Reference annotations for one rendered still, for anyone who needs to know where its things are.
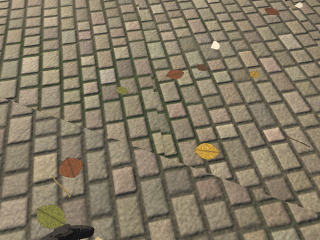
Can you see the left robot hand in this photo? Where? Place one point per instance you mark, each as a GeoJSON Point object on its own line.
{"type": "Point", "coordinates": [70, 232]}

